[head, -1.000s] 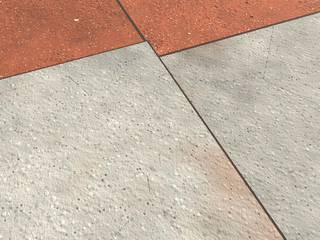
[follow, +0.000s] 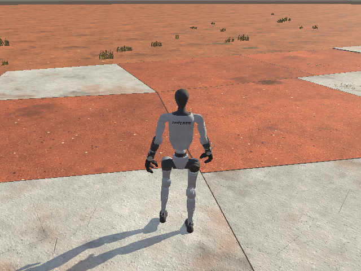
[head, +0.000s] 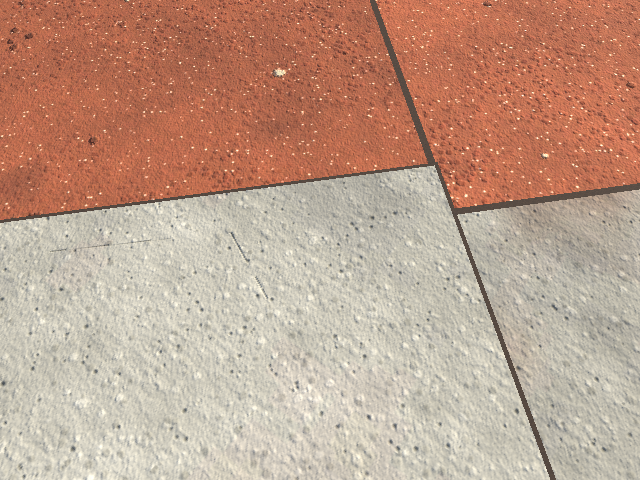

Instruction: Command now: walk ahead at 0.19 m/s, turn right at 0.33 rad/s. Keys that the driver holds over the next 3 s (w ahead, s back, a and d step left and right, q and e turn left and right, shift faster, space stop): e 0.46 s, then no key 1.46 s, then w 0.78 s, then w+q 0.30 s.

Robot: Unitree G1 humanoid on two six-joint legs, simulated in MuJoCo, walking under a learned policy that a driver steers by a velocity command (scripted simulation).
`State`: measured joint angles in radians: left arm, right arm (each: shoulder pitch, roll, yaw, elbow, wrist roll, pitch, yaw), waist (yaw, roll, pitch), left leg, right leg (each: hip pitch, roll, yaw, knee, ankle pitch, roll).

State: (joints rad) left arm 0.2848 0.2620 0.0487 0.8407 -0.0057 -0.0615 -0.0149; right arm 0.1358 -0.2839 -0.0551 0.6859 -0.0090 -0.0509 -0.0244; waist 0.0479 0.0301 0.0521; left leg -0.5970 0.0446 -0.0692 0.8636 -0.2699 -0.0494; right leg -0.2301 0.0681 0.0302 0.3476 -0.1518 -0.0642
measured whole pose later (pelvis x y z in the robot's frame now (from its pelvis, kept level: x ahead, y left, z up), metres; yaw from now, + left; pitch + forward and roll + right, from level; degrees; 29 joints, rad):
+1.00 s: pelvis +0.08 -0.01 -0.01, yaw -22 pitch +0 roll +0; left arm 0.13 0.22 0.02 0.79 0.01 0.00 0.00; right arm 0.19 -0.26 -0.05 0.86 -0.01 0.02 -0.02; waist -0.01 0.00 0.02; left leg -0.20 0.05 -0.01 0.49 -0.28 -0.04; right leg -0.24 0.05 0.00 0.50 -0.25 -0.03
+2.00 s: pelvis +0.08 +0.01 -0.01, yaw -21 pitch -1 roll +0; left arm 0.21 0.21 0.03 1.09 -0.01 0.01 0.04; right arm 0.25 -0.21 -0.02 1.10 0.00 0.00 -0.05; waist 0.00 0.00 0.03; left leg -0.19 0.01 -0.01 0.52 -0.32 -0.01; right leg -0.22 0.02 0.01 0.51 -0.29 -0.02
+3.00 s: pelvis +0.51 -0.17 +0.00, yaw -14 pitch +1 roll -3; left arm 0.31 0.24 0.04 1.04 0.00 -0.11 0.00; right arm 0.14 -0.25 -0.06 0.89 0.02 -0.07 0.00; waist 0.05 0.03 -0.01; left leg -0.72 0.13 -0.05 0.76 0.07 0.04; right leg 0.02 0.07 -0.16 0.18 -0.22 -0.05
